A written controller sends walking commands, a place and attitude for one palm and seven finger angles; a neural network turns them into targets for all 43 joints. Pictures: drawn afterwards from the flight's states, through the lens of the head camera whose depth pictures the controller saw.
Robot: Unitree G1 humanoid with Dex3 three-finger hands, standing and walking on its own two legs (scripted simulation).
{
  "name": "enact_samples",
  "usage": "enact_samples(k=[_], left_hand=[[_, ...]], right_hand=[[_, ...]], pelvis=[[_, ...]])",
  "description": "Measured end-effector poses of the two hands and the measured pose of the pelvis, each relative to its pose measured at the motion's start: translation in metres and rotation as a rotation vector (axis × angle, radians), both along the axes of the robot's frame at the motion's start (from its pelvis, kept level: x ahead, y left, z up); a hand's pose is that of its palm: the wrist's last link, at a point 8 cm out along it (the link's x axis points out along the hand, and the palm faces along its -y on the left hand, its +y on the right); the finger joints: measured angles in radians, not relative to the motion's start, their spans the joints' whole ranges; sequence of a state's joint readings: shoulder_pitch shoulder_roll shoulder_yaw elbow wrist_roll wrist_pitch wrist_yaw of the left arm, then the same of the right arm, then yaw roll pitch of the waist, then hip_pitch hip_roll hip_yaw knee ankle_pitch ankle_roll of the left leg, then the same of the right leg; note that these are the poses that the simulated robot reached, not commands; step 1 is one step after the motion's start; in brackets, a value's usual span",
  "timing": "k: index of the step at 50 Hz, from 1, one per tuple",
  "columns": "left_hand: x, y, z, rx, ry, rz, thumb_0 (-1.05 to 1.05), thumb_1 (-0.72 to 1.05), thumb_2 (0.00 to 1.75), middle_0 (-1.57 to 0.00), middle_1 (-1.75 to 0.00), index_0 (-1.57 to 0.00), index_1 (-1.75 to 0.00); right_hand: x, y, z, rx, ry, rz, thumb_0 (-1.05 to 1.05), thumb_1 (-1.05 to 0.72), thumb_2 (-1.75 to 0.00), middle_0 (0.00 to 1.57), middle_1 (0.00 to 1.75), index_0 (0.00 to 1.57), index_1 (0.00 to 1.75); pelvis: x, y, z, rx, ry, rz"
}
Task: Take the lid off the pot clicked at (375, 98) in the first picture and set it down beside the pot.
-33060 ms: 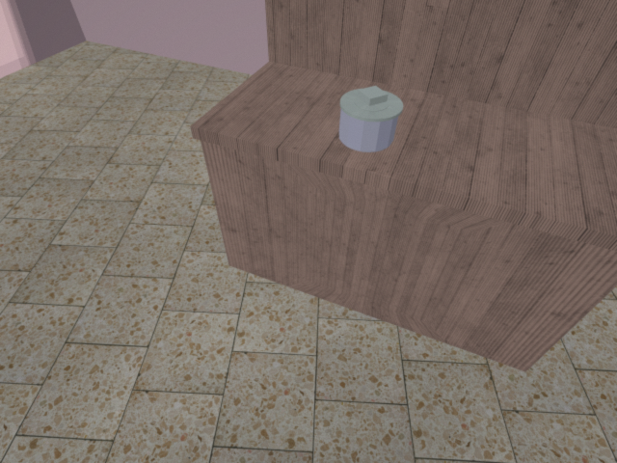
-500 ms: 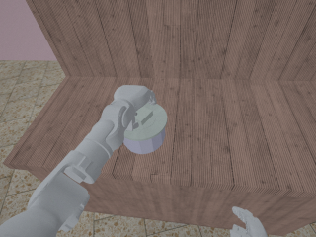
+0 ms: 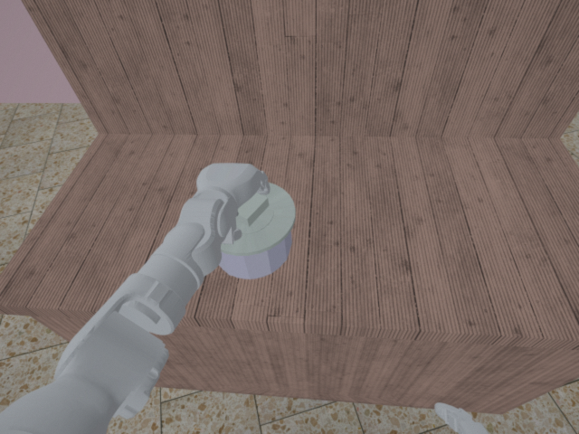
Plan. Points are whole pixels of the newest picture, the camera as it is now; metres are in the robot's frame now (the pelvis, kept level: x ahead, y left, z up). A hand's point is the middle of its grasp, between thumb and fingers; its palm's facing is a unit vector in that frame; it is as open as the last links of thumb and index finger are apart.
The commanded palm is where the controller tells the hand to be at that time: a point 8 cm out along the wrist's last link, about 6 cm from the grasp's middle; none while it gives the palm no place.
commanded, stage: lower the open fingers around the knob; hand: left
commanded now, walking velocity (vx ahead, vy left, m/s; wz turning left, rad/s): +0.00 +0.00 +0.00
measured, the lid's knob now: (245, 205) +0.47 +0.07 +0.04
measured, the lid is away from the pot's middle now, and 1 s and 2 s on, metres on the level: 0.01 0.01 0.00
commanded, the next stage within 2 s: close the fingers and squeeze the knob in 0.04 s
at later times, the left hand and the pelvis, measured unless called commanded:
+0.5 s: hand (242, 210) +0.43 +0.07 +0.06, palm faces -0.29 -0.01 -0.96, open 9.7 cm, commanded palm +0.42 +0.08 +0.12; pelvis +0.01 +0.00 +0.00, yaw +0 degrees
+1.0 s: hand (237, 210) +0.43 +0.08 +0.06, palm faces -0.31 +0.01 -0.95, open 9.0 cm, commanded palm +0.43 +0.08 +0.12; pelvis +0.01 +0.00 +0.00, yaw +0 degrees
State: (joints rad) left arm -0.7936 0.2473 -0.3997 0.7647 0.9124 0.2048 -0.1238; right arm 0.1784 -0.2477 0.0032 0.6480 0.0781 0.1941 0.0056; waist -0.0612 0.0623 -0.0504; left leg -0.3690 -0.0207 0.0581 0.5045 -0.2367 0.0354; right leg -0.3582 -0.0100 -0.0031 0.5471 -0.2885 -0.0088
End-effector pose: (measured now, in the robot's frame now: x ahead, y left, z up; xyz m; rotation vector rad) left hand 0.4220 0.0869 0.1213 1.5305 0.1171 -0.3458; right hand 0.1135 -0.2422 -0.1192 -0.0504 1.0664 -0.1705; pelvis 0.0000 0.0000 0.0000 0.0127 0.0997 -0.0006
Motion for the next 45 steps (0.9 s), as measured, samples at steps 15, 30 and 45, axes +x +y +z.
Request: enact_samples(k=[15, 30, 45], left_hand=[[0.009, -0.008, -0.003, -0.001, 0.007, -0.020, 0.00, -0.23, 1.27, -0.77, -0.18, -0.77, -0.17], [0.007, -0.003, -0.005, -0.003, 0.014, 0.027, 0.00, -0.06, 1.16, -0.65, -0.63, -0.65, -0.62], [0.009, -0.002, -0.003, 0.007, 0.017, -0.001, 0.01, 0.02, 1.04, -0.66, -0.84, -0.59, -0.80]], right_hand=[[-0.009, -0.001, -0.008, 0.009, 0.039, -0.025, 0.00, -0.91, -0.90, 0.19, 0.30, 0.20, 0.30], [0.020, -0.001, 0.000, 0.015, -0.023, 0.008, 0.00, -0.91, -0.90, 0.19, 0.30, 0.20, 0.30], [0.016, -0.001, -0.001, 0.000, -0.011, 0.003, 0.00, -0.91, -0.90, 0.19, 0.30, 0.20, 0.30]], pelvis=[[0.008, 0.000, 0.001, 0.001, 0.015, -0.002], [0.011, -0.004, 0.001, 0.000, 0.010, 0.000], [0.008, -0.001, 0.000, -0.002, 0.014, 0.004]])
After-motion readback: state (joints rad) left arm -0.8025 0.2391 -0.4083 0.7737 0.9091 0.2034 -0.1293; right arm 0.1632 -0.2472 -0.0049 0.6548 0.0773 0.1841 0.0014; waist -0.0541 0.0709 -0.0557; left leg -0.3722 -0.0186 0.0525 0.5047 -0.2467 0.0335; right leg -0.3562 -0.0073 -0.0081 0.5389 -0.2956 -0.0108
